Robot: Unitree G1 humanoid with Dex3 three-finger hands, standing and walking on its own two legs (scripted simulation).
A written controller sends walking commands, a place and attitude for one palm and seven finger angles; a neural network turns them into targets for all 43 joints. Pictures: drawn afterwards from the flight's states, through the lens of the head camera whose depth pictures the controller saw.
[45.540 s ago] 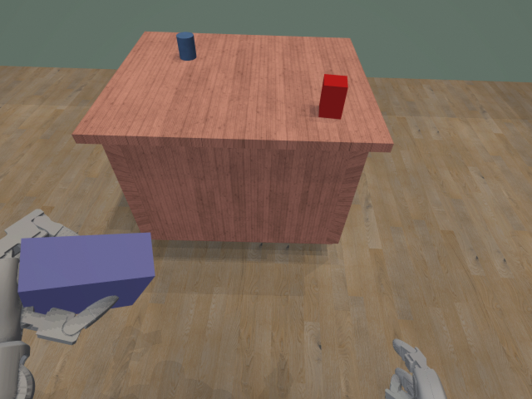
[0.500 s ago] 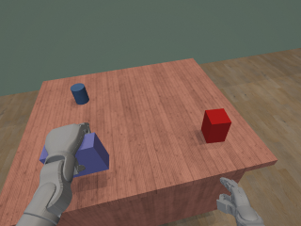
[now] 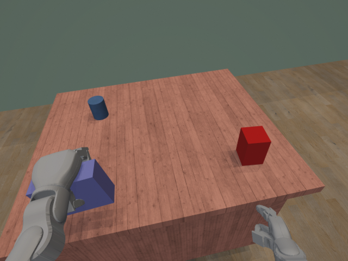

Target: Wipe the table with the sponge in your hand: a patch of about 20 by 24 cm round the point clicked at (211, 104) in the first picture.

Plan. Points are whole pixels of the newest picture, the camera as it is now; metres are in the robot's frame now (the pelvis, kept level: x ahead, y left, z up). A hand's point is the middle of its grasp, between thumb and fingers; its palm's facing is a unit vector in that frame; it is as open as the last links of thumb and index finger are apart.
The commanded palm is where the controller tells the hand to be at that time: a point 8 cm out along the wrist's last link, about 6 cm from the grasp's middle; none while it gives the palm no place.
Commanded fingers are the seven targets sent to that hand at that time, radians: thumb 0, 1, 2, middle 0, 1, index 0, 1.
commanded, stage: bring the sponge back beside the body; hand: left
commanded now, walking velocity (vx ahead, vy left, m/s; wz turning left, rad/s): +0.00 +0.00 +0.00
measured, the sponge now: (79, 193) +0.22 +0.27 +0.05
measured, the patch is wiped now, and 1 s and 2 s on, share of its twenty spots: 1.00 1.00 1.00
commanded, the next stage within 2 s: step back with the hand held close in 0.90 s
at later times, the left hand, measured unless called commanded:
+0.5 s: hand (53, 196) +0.18 +0.29 +0.10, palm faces +0.05 -0.13 -0.99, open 9.3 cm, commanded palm +0.15 +0.28 +0.17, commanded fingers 0.00 0.10 1.30 -1.20 -1.60 -1.20 -1.60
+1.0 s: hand (48, 199) +0.17 +0.29 +0.11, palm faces +0.06 -0.13 -0.99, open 9.3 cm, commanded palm +0.15 +0.29 +0.17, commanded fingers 0.00 0.10 1.30 -1.20 -1.60 -1.20 -1.60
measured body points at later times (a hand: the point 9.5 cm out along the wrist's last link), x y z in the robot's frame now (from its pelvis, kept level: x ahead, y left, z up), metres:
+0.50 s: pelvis -0.01 +0.00 +0.00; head -0.03 -0.03 +0.45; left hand +0.18 +0.29 +0.16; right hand +0.25 -0.19 -0.07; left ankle +0.00 +0.08 -0.75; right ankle +0.00 -0.09 -0.75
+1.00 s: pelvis -0.01 +0.00 +0.00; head -0.04 -0.03 +0.45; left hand +0.17 +0.29 +0.16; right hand +0.24 -0.18 -0.07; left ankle +0.00 +0.08 -0.75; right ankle +0.00 -0.09 -0.75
